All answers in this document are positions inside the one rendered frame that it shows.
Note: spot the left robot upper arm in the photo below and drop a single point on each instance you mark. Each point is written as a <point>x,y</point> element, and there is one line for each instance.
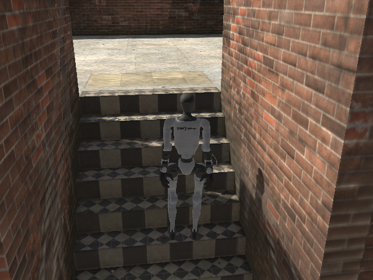
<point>167,133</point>

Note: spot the right robot thigh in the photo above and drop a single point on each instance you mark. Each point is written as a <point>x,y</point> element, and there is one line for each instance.
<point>200,169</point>

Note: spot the robot left hand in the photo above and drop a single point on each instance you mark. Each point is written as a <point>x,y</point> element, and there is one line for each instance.
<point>163,179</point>

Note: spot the robot left foot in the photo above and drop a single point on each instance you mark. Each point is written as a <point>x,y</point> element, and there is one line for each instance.
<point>172,235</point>

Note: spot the robot right hand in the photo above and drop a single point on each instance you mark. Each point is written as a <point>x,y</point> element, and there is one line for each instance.
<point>210,180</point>

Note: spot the robot right forearm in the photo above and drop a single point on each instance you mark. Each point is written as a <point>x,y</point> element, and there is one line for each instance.
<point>208,161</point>

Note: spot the right robot upper arm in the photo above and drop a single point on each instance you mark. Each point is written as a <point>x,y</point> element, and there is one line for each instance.
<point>205,124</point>

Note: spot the robot left forearm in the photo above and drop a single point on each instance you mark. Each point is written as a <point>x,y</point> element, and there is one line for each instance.
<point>164,160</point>

